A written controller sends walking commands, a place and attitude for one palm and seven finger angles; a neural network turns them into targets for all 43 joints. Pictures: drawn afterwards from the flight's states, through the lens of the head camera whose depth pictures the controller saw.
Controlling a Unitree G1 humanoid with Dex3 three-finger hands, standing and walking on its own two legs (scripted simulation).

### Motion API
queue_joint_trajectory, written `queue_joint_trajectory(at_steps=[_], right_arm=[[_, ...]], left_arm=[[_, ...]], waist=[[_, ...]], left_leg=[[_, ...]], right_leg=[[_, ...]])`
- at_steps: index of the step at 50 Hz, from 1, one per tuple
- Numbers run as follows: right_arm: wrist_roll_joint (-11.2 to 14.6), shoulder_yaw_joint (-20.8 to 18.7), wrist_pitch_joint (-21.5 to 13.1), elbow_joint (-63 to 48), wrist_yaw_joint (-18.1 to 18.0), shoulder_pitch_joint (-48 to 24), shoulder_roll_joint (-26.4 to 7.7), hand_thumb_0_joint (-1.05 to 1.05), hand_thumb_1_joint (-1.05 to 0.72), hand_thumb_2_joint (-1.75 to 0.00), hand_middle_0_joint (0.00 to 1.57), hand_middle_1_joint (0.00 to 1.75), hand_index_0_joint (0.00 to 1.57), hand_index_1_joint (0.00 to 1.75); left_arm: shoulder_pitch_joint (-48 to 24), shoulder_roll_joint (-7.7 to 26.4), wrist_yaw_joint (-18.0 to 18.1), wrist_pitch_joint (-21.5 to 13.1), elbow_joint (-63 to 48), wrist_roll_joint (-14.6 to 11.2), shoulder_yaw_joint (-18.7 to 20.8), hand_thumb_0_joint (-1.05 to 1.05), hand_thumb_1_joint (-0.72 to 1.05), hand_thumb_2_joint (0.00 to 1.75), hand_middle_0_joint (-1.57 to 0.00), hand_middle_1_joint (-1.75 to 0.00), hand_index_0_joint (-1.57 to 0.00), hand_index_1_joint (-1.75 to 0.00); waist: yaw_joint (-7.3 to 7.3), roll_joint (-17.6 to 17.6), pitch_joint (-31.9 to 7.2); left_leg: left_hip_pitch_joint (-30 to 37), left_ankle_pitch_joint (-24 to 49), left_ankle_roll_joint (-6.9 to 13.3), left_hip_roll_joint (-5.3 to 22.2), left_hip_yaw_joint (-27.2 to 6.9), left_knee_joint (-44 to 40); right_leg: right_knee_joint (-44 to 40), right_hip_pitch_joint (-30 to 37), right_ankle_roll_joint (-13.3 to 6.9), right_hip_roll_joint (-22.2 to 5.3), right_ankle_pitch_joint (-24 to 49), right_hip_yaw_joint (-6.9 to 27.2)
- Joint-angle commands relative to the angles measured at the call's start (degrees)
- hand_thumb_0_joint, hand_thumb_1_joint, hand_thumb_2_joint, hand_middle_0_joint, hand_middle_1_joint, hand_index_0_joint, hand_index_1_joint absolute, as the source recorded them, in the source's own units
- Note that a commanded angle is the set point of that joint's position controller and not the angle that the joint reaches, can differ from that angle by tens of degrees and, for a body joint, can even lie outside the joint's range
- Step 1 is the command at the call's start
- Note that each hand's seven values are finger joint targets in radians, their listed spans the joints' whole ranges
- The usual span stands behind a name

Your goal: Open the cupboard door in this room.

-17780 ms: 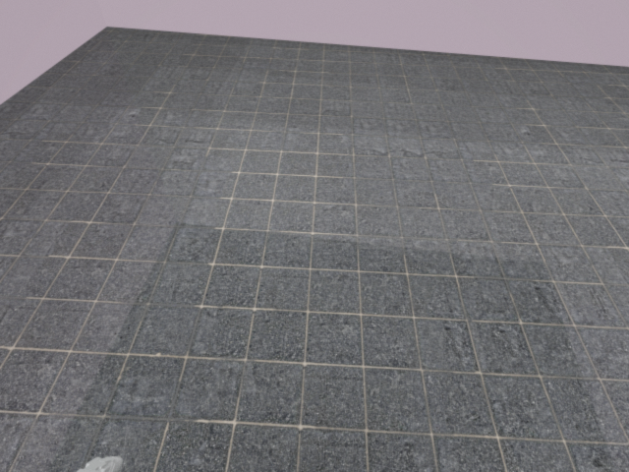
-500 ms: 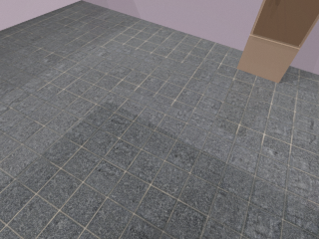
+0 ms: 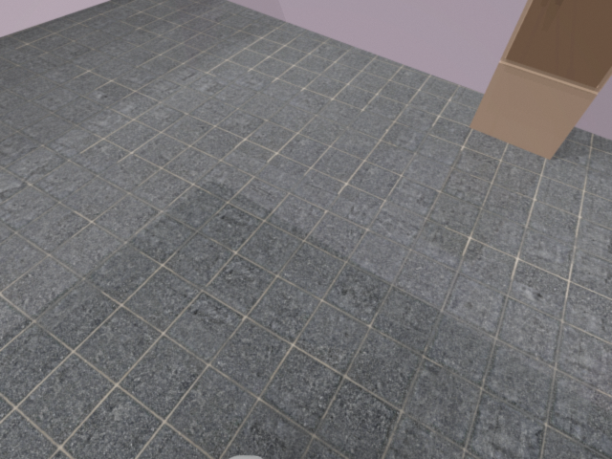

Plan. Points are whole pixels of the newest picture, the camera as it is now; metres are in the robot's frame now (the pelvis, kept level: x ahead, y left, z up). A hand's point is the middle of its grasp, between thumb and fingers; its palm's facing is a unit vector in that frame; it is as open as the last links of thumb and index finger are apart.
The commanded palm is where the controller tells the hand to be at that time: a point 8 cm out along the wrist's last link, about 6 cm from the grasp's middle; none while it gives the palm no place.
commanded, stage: stand and wait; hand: left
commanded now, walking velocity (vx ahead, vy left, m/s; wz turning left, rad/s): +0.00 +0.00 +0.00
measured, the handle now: out of the picture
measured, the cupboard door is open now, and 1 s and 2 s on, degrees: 0 0 0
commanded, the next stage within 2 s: turn or walk to find it in 0.94 s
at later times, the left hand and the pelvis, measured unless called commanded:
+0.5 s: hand out of the picture +0.00 +0.15 -0.15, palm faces +0.10 -0.96 -0.27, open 7.4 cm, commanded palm none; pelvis +0.00 -0.06 +0.01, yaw +5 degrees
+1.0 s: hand out of the picture +0.08 +0.24 -0.13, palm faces +0.05 -0.93 -0.36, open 7.4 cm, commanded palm none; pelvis +0.01 -0.03 +0.02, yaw +3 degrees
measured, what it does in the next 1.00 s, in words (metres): steps on the spot: right foot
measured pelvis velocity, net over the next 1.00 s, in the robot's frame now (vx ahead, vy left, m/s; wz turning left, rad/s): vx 0.01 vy -0.03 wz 0.06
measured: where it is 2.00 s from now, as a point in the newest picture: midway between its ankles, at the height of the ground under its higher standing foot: outside the picture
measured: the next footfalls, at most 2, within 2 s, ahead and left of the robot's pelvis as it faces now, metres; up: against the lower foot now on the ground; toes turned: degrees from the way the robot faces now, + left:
right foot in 0.26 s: +0.02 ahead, -0.15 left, +0.00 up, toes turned +2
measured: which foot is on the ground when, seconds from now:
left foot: down 0.00-1.00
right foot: down 0.00-0.00, up 0.02-0.24, down 0.26-1.00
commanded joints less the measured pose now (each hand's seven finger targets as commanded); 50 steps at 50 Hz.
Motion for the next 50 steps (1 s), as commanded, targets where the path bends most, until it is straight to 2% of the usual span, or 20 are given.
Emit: queue_joint_trajectory(at_steps=[1, 2, 4, 6, 9, 11, 12, 13, 14, 15, 16, 18, 20, 22, 23, 26, 29, 39, 43, 50], right_arm=[[-0.1, -2.6, -1.7, -2.9, -1.3, 6.2, -11.7, 0.0, -0.9, -0.9, 0.2, 0.3, 0.2, 0.3], [-0.2, -2.7, -1.8, -2.5, -1.7, 5.7, -11.3, 0.0, -0.9, -0.9, 0.2, 0.3, 0.2, 0.3], [-0.3, -2.7, -1.9, -2.6, -1.9, 4.4, -9.8, 0.0, -0.9, -0.9, 0.2, 0.3, 0.2, 0.3], [-0.1, -2.7, -2.0, -2.4, -2.0, 4.2, -9.0, 0.0, -0.9, -0.9, 0.2, 0.3, 0.2, 0.3], [0.0, -3.0, -2.2, -1.3, -1.9, 4.0, -8.3, 0.0, -0.9, -0.9, 0.2, 0.3, 0.2, 0.3], [0.7, -3.3, -2.3, -0.5, -1.7, 3.0, -8.4, 0.0, -0.9, -0.9, 0.2, 0.3, 0.2, 0.3], [1.1, -3.1, -2.5, -0.1, -1.6, 3.1, -6.8, 0.0, -0.9, -0.9, 0.2, 0.3, 0.2, 0.3], [1.4, -2.5, -2.6, -0.4, -1.3, 3.0, -4.4, 0.0, -0.9, -0.9, 0.2, 0.3, 0.2, 0.3], [1.1, -2.2, -2.4, -0.9, -1.1, 2.2, -3.6, 0.0, -0.9, -0.9, 0.2, 0.3, 0.2, 0.3], [0.5, -2.3, -1.7, -0.6, -1.2, 1.4, -3.7, 0.0, -0.9, -0.9, 0.2, 0.3, 0.2, 0.3], [0.1, -2.5, -1.3, -0.5, -1.3, 0.7, -4.7, 0.0, -0.9, -0.9, 0.2, 0.3, 0.2, 0.3], [0.2, -2.3, -2.0, 1.1, -1.6, 2.3, -5.8, 0.0, -0.9, -0.9, 0.2, 0.3, 0.2, 0.3], [0.4, -1.9, -2.7, 1.9, -1.7, 2.7, -7.0, 0.0, -0.9, -0.9, 0.2, 0.3, 0.2, 0.3], [0.4, -1.8, -2.7, 2.1, -1.7, 1.5, -7.8, 0.0, -0.9, -0.9, 0.2, 0.3, 0.2, 0.3], [0.4, -1.8, -2.8, 2.0, -1.9, 0.6, -8.8, 0.0, -0.9, -0.9, 0.2, 0.3, 0.2, 0.3], [0.5, -2.0, -3.0, 2.2, -1.9, -0.9, -11.4, 0.0, -0.9, -0.9, 0.2, 0.3, 0.2, 0.3], [0.5, -1.7, -3.1, 2.0, -1.9, -2.6, -12.9, 0.0, -0.9, -0.9, 0.2, 0.3, 0.2, 0.3], [0.5, -1.0, -3.1, 0.7, -1.6, -7.5, -16.8, 0.0, -0.9, -0.9, 0.2, 0.3, 0.2, 0.3], [0.5, -0.8, -3.2, 0.5, -1.4, -8.3, -17.4, 0.0, -0.9, -0.9, 0.2, 0.3, 0.2, 0.3], [0.6, -0.7, -3.3, 0.0, -1.1, -8.0, -17.0, 0.0, -0.9, -0.9, 0.2, 0.3, 0.2, 0.3]], left_arm=[[-0.1, 5.0, 0.4, -0.5, -4.7, -0.1, 0.6, 0.0, 0.9, 0.9, -0.2, -0.3, -0.2, -0.3], [-0.2, 4.6, 0.4, -0.6, -4.5, -0.1, 0.6, 0.0, 0.9, 0.9, -0.2, -0.3, -0.2, -0.3], [0.0, 3.4, 0.1, -1.0, -3.9, 0.1, 0.5, 0.0, 0.9, 0.9, -0.2, -0.3, -0.2, -0.3], [0.7, 2.4, -0.1, -1.3, -3.4, 0.1, 0.1, 0.0, 0.9, 0.9, -0.2, -0.3, -0.2, -0.3], [3.4, 1.2, 0.0, -1.7, -2.2, -0.2, 0.0, 0.0, 0.9, 0.9, -0.2, -0.3, -0.2, -0.3], [7.2, 2.2, 0.2, -2.4, -0.2, -0.2, 0.2, 0.0, 0.9, 0.9, -0.2, -0.3, -0.2, -0.3], [7.7, 3.9, 0.5, -3.0, 0.3, 0.0, 0.4, 0.0, 0.9, 0.9, -0.2, -0.3, -0.2, -0.3], [6.7, 6.4, 0.6, -3.4, 0.2, 0.1, 0.7, 0.0, 0.9, 0.9, -0.2, -0.3, -0.2, -0.3], [4.6, 8.7, 0.4, -3.4, -0.5, 0.2, 1.0, 0.0, 0.9, 0.9, -0.2, -0.3, -0.2, -0.3], [3.0, 9.6, 0.2, -3.7, -1.1, 0.1, 1.6, 0.0, 0.9, 0.9, -0.2, -0.3, -0.2, -0.3], [2.6, 8.7, 0.2, -3.5, -1.0, 0.2, 1.5, 0.0, 0.9, 0.9, -0.2, -0.3, -0.2, -0.3], [2.2, 8.2, 0.0, -4.0, -0.6, 0.1, 1.4, 0.0, 0.9, 0.9, -0.2, -0.3, -0.2, -0.3], [2.8, 8.2, -0.1, -4.3, -0.1, -0.2, 1.3, 0.0, 0.9, 0.9, -0.2, -0.3, -0.2, -0.3], [3.6, 7.6, 0.0, -4.2, 0.5, -0.2, 1.2, 0.0, 0.9, 0.9, -0.2, -0.3, -0.2, -0.3], [4.1, 8.5, -0.1, -4.3, 0.9, -0.2, 1.4, 0.0, 0.9, 0.9, -0.2, -0.3, -0.2, -0.3], [3.2, 10.9, -0.2, -4.4, 1.3, -0.3, 1.9, 0.0, 0.9, 0.9, -0.2, -0.3, -0.2, -0.3], [2.0, 12.3, -0.3, -4.4, 1.5, -0.4, 2.0, 0.0, 0.9, 0.9, -0.2, -0.3, -0.2, -0.3], [-1.4, 15.5, -0.9, -3.8, 1.4, -0.4, 1.4, 0.0, 0.9, 0.9, -0.2, -0.3, -0.2, -0.3], [-2.6, 16.0, -1.1, -3.7, 0.8, -0.3, 1.1, 0.0, 0.9, 0.9, -0.2, -0.3, -0.2, -0.3], [-3.2, 15.7, -0.9, -3.3, -0.1, -0.4, 1.0, 0.0, 0.9, 0.9, -0.2, -0.3, -0.2, -0.3]], waist=[[-1.65, 15.3, -5.5], [-1.09, 12.9, -6.3], [-0.52, 9.8, -7.5], [-0.44, 7.6, -8.4], [0.24, 7.3, -8.5], [1.77, 5.2, -8.6], [1.73, 2.4, -7.8], [0.82, -2.9, -5.8], [0.23, -5.4, -3.1], [0.63, -12.8, 0.2], [0.65, -13.3, 3.5], [-0.33, -7.1, 2.6], [-0.3, -4.6, -1.2], [0.23, -4.7, -0.8], [0.61, -4.4, -0.5], [0.59, -1.6, -3.8], [0.61, -0.1, -4.6], [0.96, 0.6, -5.0], [0.9, 0.7, -4.3], [1.0, 1.3, -5.7]], left_leg=[[8.7, 21.4, 8.7, 17.9, -28.8, -20.8], [10.0, 18.6, 10.4, 18.2, -27.8, -20.3], [11.1, 16.4, 10.7, 16.1, -23.6, -19.2], [11.6, 16.5, 10.0, 14.6, -20.1, -18.8], [10.1, 15.9, 8.6, 12.4, -17.4, -18.5], [6.8, 12.0, 5.6, 9.5, -14.0, -15.7], [2.9, 8.9, 3.2, 7.1, -11.4, -13.3], [-0.5, 3.8, 0.3, 4.1, -7.3, -10.3], [0.5, -0.7, -1.1, 2.1, -4.2, -10.0], [0.8, -2.2, -1.6, 1.9, -2.9, -7.1], [1.4, -2.5, -1.5, 2.7, -2.6, -4.7], [3.8, 3.1, -0.8, 3.8, -2.3, -6.4], [7.3, 10.5, -0.7, 5.1, -2.8, -10.1], [8.7, 10.8, -1.0, 6.2, -2.6, -11.4], [9.9, 12.0, -1.0, 6.3, -2.2, -11.6], [11.6, 15.8, -0.9, 6.8, -2.5, -11.9], [12.5, 16.0, -1.0, 7.3, -2.5, -12.9], [14.2, 16.4, -0.8, 8.4, -3.1, -15.3], [13.9, 15.6, -0.6, 8.5, -3.5, -16.4], [13.4, 21.1, -0.3, 8.7, -4.4, -15.7]], right_leg=[[17.9, -10.3, 0.3, 2.8, -13.2, 8.0], [20.9, -11.9, 0.1, 2.1, -13.7, 10.9], [20.9, -12.6, 0.3, 2.2, -11.0, 12.0], [16.2, -10.8, 0.5, 2.5, -9.4, 11.3], [4.3, -4.6, 0.5, 3.4, -5.4, 10.3], [-9.0, 3.6, 0.6, 3.6, 5.2, 9.2], [-14.4, 8.1, 0.3, 1.2, 8.3, 11.9], [-17.5, 7.6, -2.0, -5.2, 5.2, 19.2], [-20.0, 1.7, -4.5, -9.7, 1.7, 22.6], [-22.9, -3.6, -6.4, -11.0, -3.2, 25.9], [-24.2, -7.1, -7.4, -11.2, -4.2, 26.6], [-19.6, -4.3, -7.9, -8.4, 9.1, 22.1], [-16.3, -1.0, -6.1, -5.8, 16.1, 18.1], [-17.3, -1.3, -4.7, -4.4, 13.9, 17.1], [-17.5, -1.7, -4.4, -3.8, 15.4, 16.9], [-16.2, 2.7, -3.7, -3.0, 21.3, 15.8], [-16.6, 4.0, -3.7, -3.0, 21.9, 15.6], [-18.3, 5.0, -3.0, -2.7, 20.1, 15.4], [-18.7, 4.6, -2.8, -2.4, 17.6, 15.3], [-16.1, 6.6, -2.0, -2.5, 19.7, 12.6]])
